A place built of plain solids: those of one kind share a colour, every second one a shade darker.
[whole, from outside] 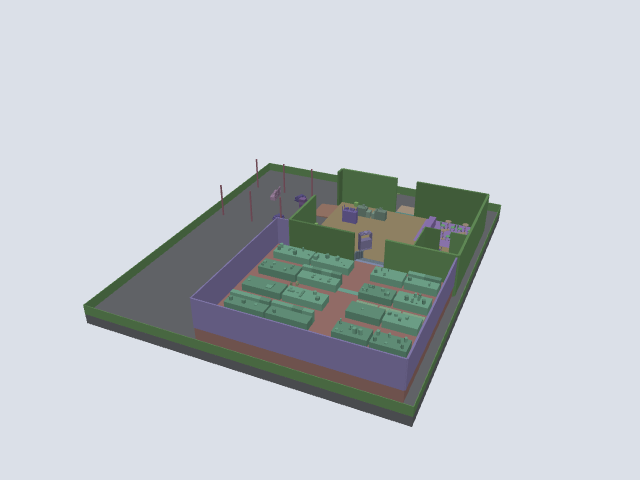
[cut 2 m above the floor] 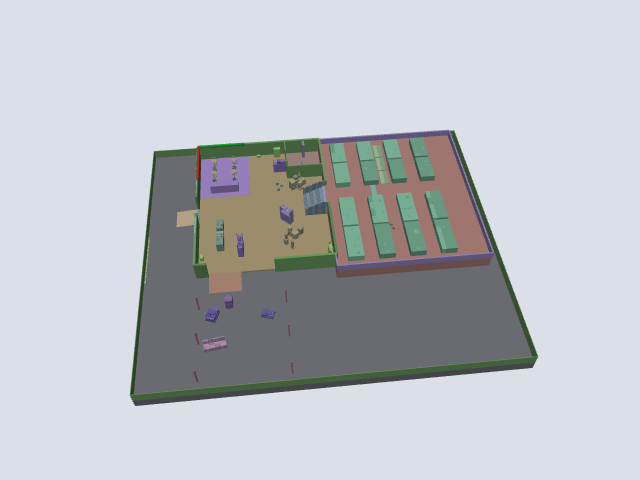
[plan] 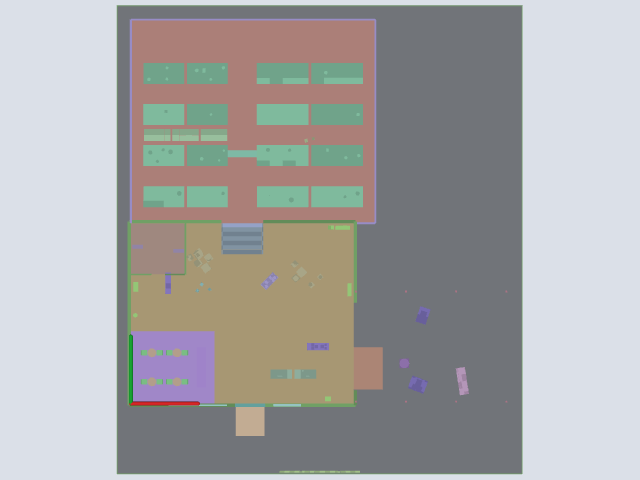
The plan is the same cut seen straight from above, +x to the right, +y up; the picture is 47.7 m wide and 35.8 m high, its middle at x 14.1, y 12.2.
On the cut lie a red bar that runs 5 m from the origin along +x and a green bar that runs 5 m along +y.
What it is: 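A garden centre of today, linear plan; a shop hall of 17 by 13 m with the tills and a cafe corner, glass 18 by 15 m, yard 12 by 9 m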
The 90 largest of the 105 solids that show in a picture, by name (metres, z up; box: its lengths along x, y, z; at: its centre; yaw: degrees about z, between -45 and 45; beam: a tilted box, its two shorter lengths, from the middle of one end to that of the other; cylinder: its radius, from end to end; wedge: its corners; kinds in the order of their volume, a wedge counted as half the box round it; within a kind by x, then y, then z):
{
 "floor_glass_1": {"box": [18.23, 15.19, 1.35], "at": [9.12, 21.05, 0.62]},
 "bench_1": {"box": [0.75, 0.5, 1.13], "at": [1.3, 14.9, 1.81]},
 "bench_2": {"box": [0.78, 0.5, 1.13], "at": [2.06, 14.9, 1.81]},
 "bench_3": {"box": [3.05, 1.09, 0.81], "at": [2.45, 15.67, 1.66]},
 "bench_4": {"box": [3.05, 1.57, 0.83], "at": [2.45, 18.49, 1.66]},
 "bench_5": {"box": [3.05, 1.57, 0.79], "at": [2.45, 21.55, 1.65]},
 "bench_6": {"box": [3.05, 1.57, 0.78], "at": [2.45, 24.61, 1.64]},
 "bench_7": {"box": [0.78, 0.5, 1.13], "at": [2.84, 14.9, 1.81]},
 "bench_8": {"box": [0.75, 0.5, 1.13], "at": [3.6, 14.9, 1.81]},
 "bench_9": {"box": [3.05, 1.57, 0.79], "at": [5.7, 15.43, 1.65]},
 "bench_10": {"box": [3.05, 1.57, 0.76], "at": [5.7, 18.49, 1.63]},
 "bench_11": {"box": [3.05, 1.57, 0.78], "at": [5.7, 21.55, 1.64]},
 "bench_12": {"box": [3.05, 1.57, 0.81], "at": [5.7, 24.61, 1.65]},
 "bench_13": {"box": [0.96, 0.42, 1.24], "at": [9.87, 17.92, 1.87]},
 "bench_14": {"box": [0.96, 0.45, 1.17], "at": [9.87, 24.05, 1.83]},
 "bench_15": {"box": [0.97, 0.42, 1.24], "at": [10.84, 17.92, 1.87]},
 "bench_16": {"box": [0.97, 0.45, 1.17], "at": [10.84, 24.05, 1.83]},
 "bench_17": {"box": [3.86, 1.57, 0.81], "at": [11.32, 15.43, 1.66]},
 "bench_18": {"box": [3.86, 1.14, 0.82], "at": [11.32, 18.71, 1.66]},
 "bench_19": {"box": [3.86, 1.57, 0.75], "at": [11.32, 21.55, 1.63]},
 "bench_20": {"box": [3.86, 1.12, 0.83], "at": [11.32, 24.84, 1.67]},
 "bench_21": {"box": [0.97, 0.42, 1.24], "at": [11.81, 17.92, 1.87]},
 "bench_22": {"box": [0.97, 0.45, 1.17], "at": [11.81, 24.05, 1.83]},
 "bench_23": {"box": [0.95, 0.42, 1.24], "at": [12.77, 17.92, 1.87]},
 "bench_24": {"box": [0.95, 0.45, 1.17], "at": [12.77, 24.05, 1.83]},
 "bench_25": {"box": [0.96, 0.47, 1.13], "at": [13.93, 24.07, 1.82]},
 "bench_26": {"box": [0.97, 0.47, 1.13], "at": [14.89, 24.07, 1.82]},
 "bench_27": {"box": [3.86, 1.57, 0.82], "at": [15.38, 15.43, 1.66]},
 "bench_28": {"box": [3.86, 1.57, 0.85], "at": [15.38, 18.49, 1.67]},
 "bench_29": {"box": [3.86, 1.57, 0.75], "at": [15.38, 21.55, 1.63]},
 "bench_30": {"box": [3.86, 1.09, 0.79], "at": [15.38, 24.85, 1.64]},
 "bench_31": {"box": [0.97, 0.47, 1.13], "at": [15.87, 24.07, 1.82]},
 "bench_32": {"box": [0.95, 0.47, 1.13], "at": [16.83, 24.07, 1.82]},
 "wall_1": {"box": [0.06, 34.97, 1.05], "at": [-1.03, 12.21, 0.47]},
 "wall_2": {"box": [0.25, 13.7, 4.49], "at": [-0.12, 6.72, 2.19]},
 "wall_3": {"box": [1.53, 0.12, 4.49], "at": [0.77, 9.63, 2.19]},
 "wall_4": {"box": [1.53, 0.12, 4.49], "at": [3.29, 9.63, 2.19]},
 "wall_5": {"box": [6.88, 0.25, 4.49], "at": [3.31, 13.57, 2.19]},
 "wall_6": {"box": [7.88, 0.25, 4.49], "at": [3.82, -0.12, 2.19]},
 "wall_7": {"box": [0.12, 3.82, 4.49], "at": [4.06, 11.54, 2.19]},
 "wall_8": {"box": [6.88, 0.25, 4.49], "at": [13.31, 13.57, 2.19]},
 "wall_9": {"box": [6.74, 0.25, 4.49], "at": [13.38, -0.12, 2.19]},
 "wall_10": {"box": [30.27, 0.06, 1.05], "at": [14.07, -5.24, 0.47]},
 "wall_11": {"box": [30.27, 0.06, 1.05], "at": [14.07, 29.67, 0.47]},
 "wall_12": {"box": [0.25, 1.12, 4.49], "at": [16.75, 0.44, 2.19]},
 "wall_13": {"box": [0.25, 6.07, 4.49], "at": [16.75, 10.54, 2.19]},
 "wall_14": {"box": [0.06, 34.97, 1.05], "at": [29.18, 12.21, 0.47]},
 "floor_shop_1": {"box": [16.62, 13.45, 0.23], "at": [8.31, 6.72, 0.07]},
 "glazing_glass_1": {"box": [0.17, 15.19, 3.0], "at": [0.0, 21.05, 2.75]},
 "glazing_glass_2": {"box": [18.23, 0.13, 3.0], "at": [9.12, 28.64, 2.75]},
 "glazing_glass_3": {"box": [1.61, 0.14, 3.0], "at": [17.43, 13.45, 2.75]},
 "glazing_glass_4": {"box": [0.13, 15.19, 3.0], "at": [18.23, 21.05, 2.75]},
 "floor_cafe_1": {"box": [6.23, 5.39, 0.23], "at": [3.12, 2.71, 0.07]},
 "shop_glass_1": {"box": [2.91, 0.34, 0.21], "at": [8.31, 11.3, 0.23]},
 "shop_glass_2": {"box": [2.91, 0.34, 0.37], "at": [8.31, 11.63, 0.32]},
 "shop_glass_3": {"box": [2.91, 0.34, 0.53], "at": [8.31, 11.97, 0.4]},
 "shop_glass_4": {"box": [2.91, 0.34, 0.69], "at": [8.31, 12.31, 0.47]},
 "shop_glass_5": {"box": [2.91, 0.34, 0.85], "at": [8.31, 12.64, 0.56]},
 "shop_glass_6": {"box": [2.91, 0.34, 1.01], "at": [8.31, 12.98, 0.64]},
 "shop_glass_7": {"box": [0.1, 0.34, 1.86], "at": [9.82, 12.98, 1.11]},
 "floor_stores_1": {"box": [4.04, 3.8, 0.23], "at": [2.03, 11.54, 0.07]},
 "pot_shelves_shop_1": {"box": [0.43, 1.61, 1.22], "at": [2.78, 8.97, 0.74]},
 "pot_shelves_shop_2": {"box": [0.43, 0.8, 1.6], "at": [2.78, 9.38, 0.93]},
 "pot_shelves_shop_3": {"box": [1.65, 0.55, 1.45], "at": [13.95, 4.25, 0.85]},
 "cafe_counter_1": {"box": [0.7, 3.0, 1.1], "at": [5.25, 2.71, 0.68]},
 "more_till_counter_till_1": {"box": [1.26, 0.7, 1.09], "at": [11.03, 2.2, 0.68]},
 "more_till_counter_till_2": {"box": [0.35, 0.7, 0.67], "at": [11.84, 2.2, 0.46]},
 "more_till_counter_till_3": {"box": [0.47, 0.7, 0.76], "at": [12.44, 2.2, 0.51]},
 "more_till_counter_till_4": {"box": [1.15, 0.7, 1.09], "at": [13.24, 2.2, 0.68]},
 "floor_land_shop_glass_1": {"box": [3.11, 0.3, 1.35], "at": [8.31, 13.3, 0.62]},
 "glazing_shopfront_1": {"box": [2.07, 0.17, 2.75], "at": [11.65, -0.12, 1.5]},
 "stores_shelf_1": {"box": [0.8, 0.3, 1.95], "at": [0.5, 11.69, 1.1]},
 "stores_shelf_2": {"box": [0.8, 0.3, 1.95], "at": [3.56, 11.39, 1.1]},
 "line_shopwall_1": {"box": [0.38, 0.74, 1.25], "at": [0.36, 8.7, 0.76]},
 "line_shopwall_2": {"box": [1.07, 0.32, 1.53], "at": [15.79, 13.11, 0.9]},
 "tiered_trolley_shop_1": {"box": [0.55, 1.25, 1.18], "at": [10.33, 9.14, 0.72], "yaw": -44.1},
 "ramp_shop_yard_1": {"wedge": [[16.62, 1.05, -0.05], [16.62, 1.05, 0.18], [16.62, 4.21, -0.05], [16.62, 4.21, 0.18], [18.78, 1.05, -0.05], [18.78, 1.05, 0.0], [18.78, 4.21, -0.05], [18.78, 4.21, 0.0]]},
 "paving_samples_yard_1": {"box": [0.62, 2.03, 0.48], "at": [24.72, 1.67, 0.19], "yaw": 8.7},
 "floor_plants_shop_1": {"box": [0.57, 0.6, 1.05], "at": [5.59, 10.11, 0.66], "yaw": 35.9},
 "floor_plants_shop_2": {"box": [0.6, 0.61, 0.59], "at": [12.72, 9.8, 0.65], "yaw": 42.3},
 "ramp_entrance_1": {"wedge": [[7.81, -2.41, -0.05], [7.81, -2.41, 0.0], [7.81, -0.25, -0.05], [7.81, -0.25, 0.18], [9.96, -2.41, -0.05], [9.96, -2.41, 0.0], [9.96, -0.25, -0.05], [9.96, -0.25, 0.18]]},
 "water_butt_yard_1": {"cylinder": 0.35, "from": [20.39, 3.0, -0.05], "to": [20.39, 3.0, 1.24]},
 "yard_post_1": {"box": [0.14, 0.14, 3.84], "at": [20.51, 0.15, 1.87]},
 "yard_post_2": {"box": [0.14, 0.14, 3.84], "at": [24.26, 0.15, 1.87]},
 "yard_post_3": {"box": [0.14, 0.14, 3.84], "at": [24.26, 8.36, 1.87]},
 "yard_post_4": {"box": [0.14, 0.14, 3.84], "at": [28.0, 0.15, 1.87]},
 "yard_post_5": {"box": [0.14, 0.14, 3.84], "at": [28.0, 8.36, 1.87]},
 "threshold_entrance_1": {"box": [2.25, 0.25, 0.23], "at": [8.88, -0.12, 0.07]},
 "pallet_sacks_yard_1": {"box": [0.43, 0.76, 0.15], "at": [21.41, 1.42, 0.65], "yaw": -20.4},
 "hose_glass_low_1": {"box": [3.31, 0.52, 0.021], "at": [8.31, 18.64, 1.31]}
}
